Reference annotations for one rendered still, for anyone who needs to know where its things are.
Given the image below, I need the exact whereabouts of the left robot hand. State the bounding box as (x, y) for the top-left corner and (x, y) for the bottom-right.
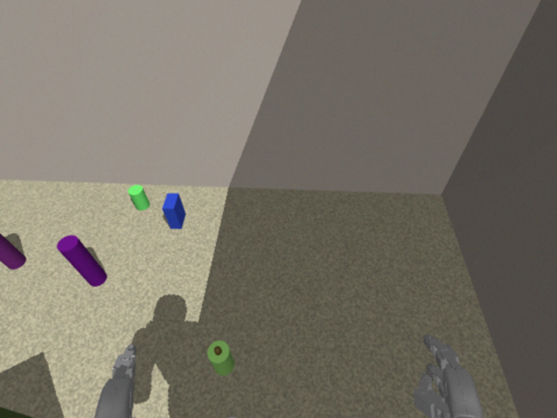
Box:
(94, 344), (137, 418)

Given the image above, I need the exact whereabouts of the right robot hand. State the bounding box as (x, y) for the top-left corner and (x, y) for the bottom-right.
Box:
(413, 334), (484, 418)

